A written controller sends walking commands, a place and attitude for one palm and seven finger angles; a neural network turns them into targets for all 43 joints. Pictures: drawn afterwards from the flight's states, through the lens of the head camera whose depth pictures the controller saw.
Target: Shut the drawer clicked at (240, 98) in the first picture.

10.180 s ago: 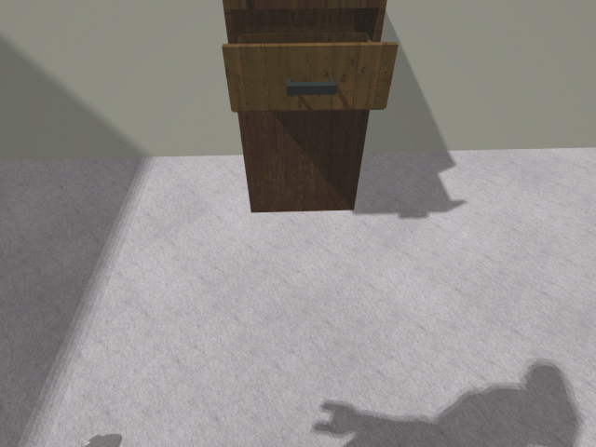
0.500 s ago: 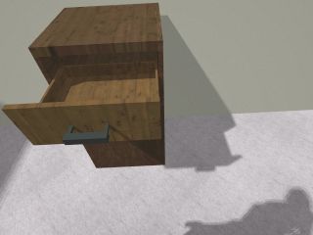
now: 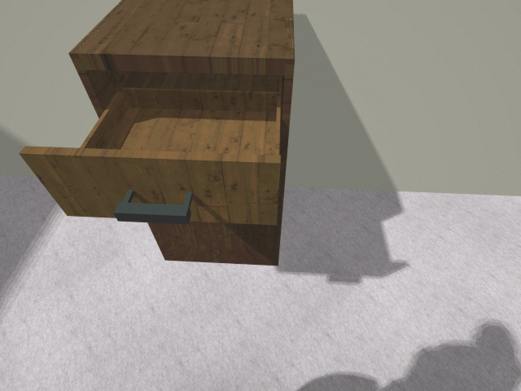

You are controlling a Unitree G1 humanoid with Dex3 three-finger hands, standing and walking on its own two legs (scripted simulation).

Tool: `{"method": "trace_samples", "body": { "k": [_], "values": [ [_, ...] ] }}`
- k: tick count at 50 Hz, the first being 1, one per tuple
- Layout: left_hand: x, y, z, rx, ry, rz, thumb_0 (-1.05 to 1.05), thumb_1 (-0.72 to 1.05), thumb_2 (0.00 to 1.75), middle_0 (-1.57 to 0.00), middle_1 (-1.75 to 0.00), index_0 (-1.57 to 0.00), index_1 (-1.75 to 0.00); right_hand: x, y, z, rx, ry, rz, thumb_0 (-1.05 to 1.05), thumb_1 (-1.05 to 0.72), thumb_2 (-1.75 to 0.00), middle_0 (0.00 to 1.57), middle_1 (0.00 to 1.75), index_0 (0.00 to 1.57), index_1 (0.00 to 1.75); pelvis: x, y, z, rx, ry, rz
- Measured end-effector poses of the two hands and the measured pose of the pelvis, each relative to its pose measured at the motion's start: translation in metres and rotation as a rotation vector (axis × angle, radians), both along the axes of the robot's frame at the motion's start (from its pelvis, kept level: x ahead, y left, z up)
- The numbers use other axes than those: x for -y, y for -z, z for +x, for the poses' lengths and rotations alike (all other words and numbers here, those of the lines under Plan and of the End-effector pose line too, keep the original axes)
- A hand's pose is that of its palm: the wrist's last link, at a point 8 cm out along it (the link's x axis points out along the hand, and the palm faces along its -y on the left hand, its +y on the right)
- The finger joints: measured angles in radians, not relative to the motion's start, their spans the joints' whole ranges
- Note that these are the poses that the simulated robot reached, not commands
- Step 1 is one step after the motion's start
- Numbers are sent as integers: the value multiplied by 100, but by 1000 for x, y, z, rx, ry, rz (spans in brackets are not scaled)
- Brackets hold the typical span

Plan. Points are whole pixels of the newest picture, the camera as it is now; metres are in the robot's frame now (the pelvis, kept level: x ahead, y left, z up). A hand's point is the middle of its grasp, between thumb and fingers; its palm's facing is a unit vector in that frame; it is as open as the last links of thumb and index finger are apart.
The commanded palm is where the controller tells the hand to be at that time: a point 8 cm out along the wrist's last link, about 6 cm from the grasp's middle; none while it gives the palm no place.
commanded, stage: look again from close up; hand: left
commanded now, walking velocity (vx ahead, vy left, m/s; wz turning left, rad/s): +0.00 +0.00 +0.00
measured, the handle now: (156, 204) +0.42 +0.23 +0.02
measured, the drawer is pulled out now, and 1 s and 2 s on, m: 0.29 0.29 0.29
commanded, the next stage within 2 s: shuffle to correct the standing spot in 0.46 s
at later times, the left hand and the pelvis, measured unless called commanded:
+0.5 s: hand out of the picture +0.02 +0.25 -0.18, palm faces -0.01 -0.98 -0.21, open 7.4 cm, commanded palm none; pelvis -0.01 +0.07 +0.00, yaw -1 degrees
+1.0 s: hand out of the picture +0.02 +0.20 -0.19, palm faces +0.03 -0.99 -0.16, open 7.4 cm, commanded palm none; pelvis +0.06 +0.04 -0.02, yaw +0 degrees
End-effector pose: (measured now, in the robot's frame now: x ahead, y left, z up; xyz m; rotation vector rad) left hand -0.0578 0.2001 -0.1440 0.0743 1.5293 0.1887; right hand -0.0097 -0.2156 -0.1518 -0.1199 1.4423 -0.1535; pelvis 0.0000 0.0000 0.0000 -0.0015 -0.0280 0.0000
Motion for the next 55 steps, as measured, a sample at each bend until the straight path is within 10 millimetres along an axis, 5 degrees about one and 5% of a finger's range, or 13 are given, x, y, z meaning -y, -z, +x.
{"method": "trace_samples", "body": {
  "k": [6, 17, 25, 34, 44, 49, 55],
  "values": [
    [-17, 4, 1, 35, 36, -6, 0, 91, 89, -20, -30, -20, -30, -12, 4, 11, 76, 0, -12, 1, -92, -90, 20, 30, 20, 30, -22, 7, -6, -13, 1, -31],
    [-77, 6, 58, 190, 85, 36, 0, 91, 90, -20, -30, -20, -30, -53, -1, -1, 94, -16, -13, 2, -94, -90, 20, 30, 20, 30, -55, 6, -7, 4, 10, -5],
    [-96, 2, 71, 184, 118, 47, 0, 91, 90, -19, -30, -20, -30, -72, -2, -13, 53, -4, 9, 1, -92, -90, 20, 30, 20, 30, -69, 4, -6, -10, 18, 4],
    [-91, 7, 62, 121, 111, 21, 0, 91, 90, -19, -30, -20, -30, -77, -1, -12, 23, 7, 9, 1, -91, -90, 20, 30, 20, 30, -72, 5, 3, -8, 24, 8],
    [-64, 11, 68, 58, 100, -4, 0, 91, 90, -19, -30, -20, -30, -56, 5, 6, -14, 34, 5, 1, -91, -90, 20, 30, 20, 30, -53, 11, 35, -28, 33, 12],
    [-51, 18, 74, 47, 68, -6, 0, 91, 90, -20, -30, -20, -30, -41, 10, 32, -12, 17, -9, 1, -91, -90, 20, 30, 20, 30, -41, 17, 53, -38, 14, -3],
    [-44, 31, 73, -11, 30, -42, 0, 91, 90, -20, -30, -20, -30, -32, 4, 89, 59, -20, -61, 1, -91, -90, 20, 30, 20, 30, -40, 22, 76, -29, 15, 1]
  ]
}}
